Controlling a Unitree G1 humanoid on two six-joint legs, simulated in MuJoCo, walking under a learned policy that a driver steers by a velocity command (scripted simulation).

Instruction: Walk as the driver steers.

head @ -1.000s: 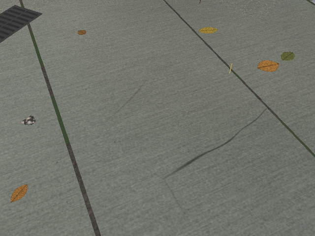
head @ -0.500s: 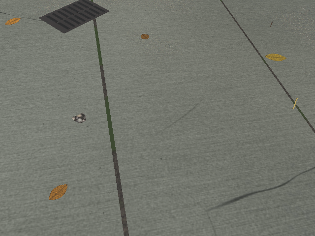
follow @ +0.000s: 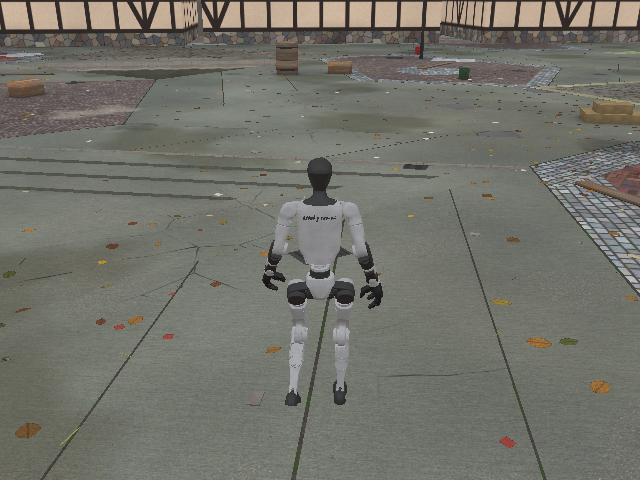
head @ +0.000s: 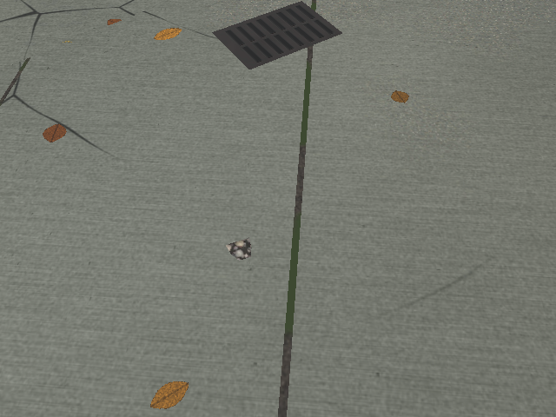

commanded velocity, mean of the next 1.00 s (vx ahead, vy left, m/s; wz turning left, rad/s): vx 0.50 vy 0.00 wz -0.06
